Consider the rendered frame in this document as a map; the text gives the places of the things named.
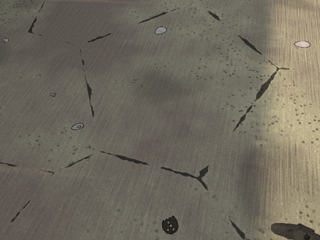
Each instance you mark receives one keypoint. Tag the robot right hand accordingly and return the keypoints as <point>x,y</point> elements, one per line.
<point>294,231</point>

